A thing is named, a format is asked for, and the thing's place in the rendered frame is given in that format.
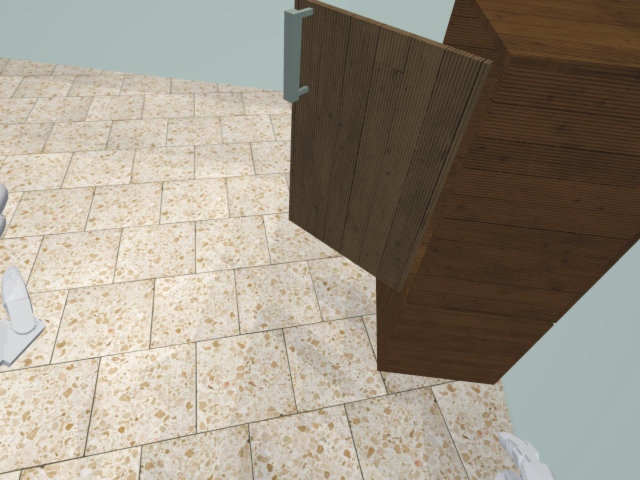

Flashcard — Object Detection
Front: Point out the robot right hand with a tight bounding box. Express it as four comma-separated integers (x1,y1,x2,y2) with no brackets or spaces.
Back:
494,431,556,480

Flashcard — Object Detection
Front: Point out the robot left hand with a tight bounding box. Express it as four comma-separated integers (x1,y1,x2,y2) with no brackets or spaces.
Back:
0,184,45,367

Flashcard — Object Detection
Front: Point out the handle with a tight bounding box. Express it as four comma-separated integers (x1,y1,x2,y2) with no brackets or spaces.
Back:
283,7,313,103

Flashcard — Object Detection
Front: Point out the cupboard door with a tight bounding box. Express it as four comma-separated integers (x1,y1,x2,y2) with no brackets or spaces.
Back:
289,0,493,292

